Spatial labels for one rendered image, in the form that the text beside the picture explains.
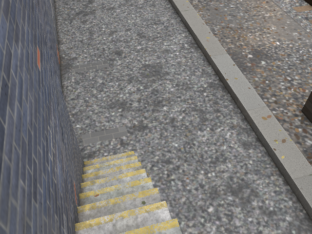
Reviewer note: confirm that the stairs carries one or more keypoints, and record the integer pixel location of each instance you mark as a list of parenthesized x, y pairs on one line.
[(118, 198)]

